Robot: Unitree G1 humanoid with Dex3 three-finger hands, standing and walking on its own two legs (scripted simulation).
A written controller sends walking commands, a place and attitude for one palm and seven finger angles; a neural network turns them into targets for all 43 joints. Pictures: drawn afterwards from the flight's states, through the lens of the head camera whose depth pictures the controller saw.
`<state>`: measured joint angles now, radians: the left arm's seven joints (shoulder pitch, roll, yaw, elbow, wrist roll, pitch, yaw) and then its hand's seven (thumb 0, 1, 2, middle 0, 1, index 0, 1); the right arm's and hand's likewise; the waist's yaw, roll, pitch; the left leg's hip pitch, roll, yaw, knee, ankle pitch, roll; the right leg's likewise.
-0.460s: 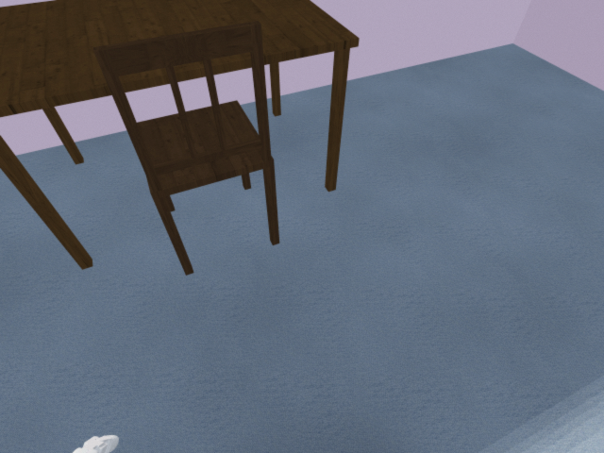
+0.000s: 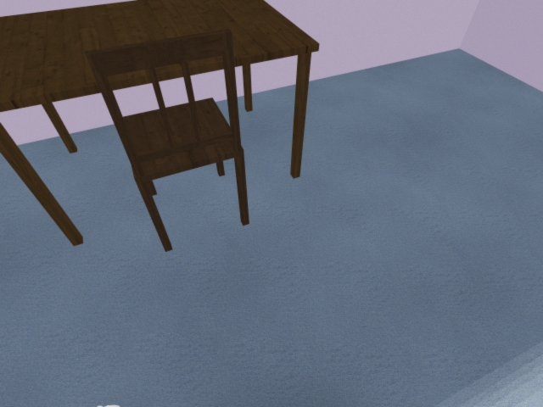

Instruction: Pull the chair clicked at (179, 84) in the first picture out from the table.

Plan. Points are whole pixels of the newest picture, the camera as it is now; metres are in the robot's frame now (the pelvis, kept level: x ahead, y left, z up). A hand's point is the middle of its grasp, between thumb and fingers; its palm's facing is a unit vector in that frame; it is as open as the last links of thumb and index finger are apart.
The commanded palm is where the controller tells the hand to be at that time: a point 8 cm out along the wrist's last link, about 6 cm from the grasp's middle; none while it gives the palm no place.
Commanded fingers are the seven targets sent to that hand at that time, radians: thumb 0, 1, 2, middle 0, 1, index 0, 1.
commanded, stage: stand and wait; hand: left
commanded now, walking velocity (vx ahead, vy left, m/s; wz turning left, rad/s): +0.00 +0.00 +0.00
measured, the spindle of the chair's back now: (163, 110) +0.93 +0.40 -0.09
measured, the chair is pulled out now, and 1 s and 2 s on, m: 0.00 0.00 0.00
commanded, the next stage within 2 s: look at it before walking up in 0.54 s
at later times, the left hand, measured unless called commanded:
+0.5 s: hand out of the picture +0.06 +0.24 -0.15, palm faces -0.04 -0.94 -0.34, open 7.4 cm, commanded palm none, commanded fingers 0.00 0.90 0.90 -0.20 -0.30 -0.20 -0.30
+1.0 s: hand out of the picture +0.05 +0.25 -0.15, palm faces -0.04 -0.94 -0.33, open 7.4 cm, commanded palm none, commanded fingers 0.00 0.90 0.90 -0.20 -0.30 -0.20 -0.30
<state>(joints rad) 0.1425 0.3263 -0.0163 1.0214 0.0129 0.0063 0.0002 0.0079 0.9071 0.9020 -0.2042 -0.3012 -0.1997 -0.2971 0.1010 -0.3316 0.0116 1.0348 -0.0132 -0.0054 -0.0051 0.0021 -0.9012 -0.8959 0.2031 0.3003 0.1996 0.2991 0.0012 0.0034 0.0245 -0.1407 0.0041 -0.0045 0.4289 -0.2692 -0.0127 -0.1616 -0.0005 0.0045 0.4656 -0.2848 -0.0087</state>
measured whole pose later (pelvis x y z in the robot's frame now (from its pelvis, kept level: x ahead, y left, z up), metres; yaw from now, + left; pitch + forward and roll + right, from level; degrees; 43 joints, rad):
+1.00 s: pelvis -0.02 +0.00 +0.00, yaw +0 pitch -2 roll +0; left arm 0.15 0.34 -0.01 1.09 0.01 0.00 0.00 0.01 0.91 0.90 -0.20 -0.30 -0.20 -0.30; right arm 0.13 -0.33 0.01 1.11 -0.01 -0.01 0.00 0.00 -0.90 -0.90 0.20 0.30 0.20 0.30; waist 0.00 0.00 0.03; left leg -0.13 0.01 0.00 0.37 -0.21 -0.01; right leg -0.15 0.00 0.01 0.39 -0.22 -0.01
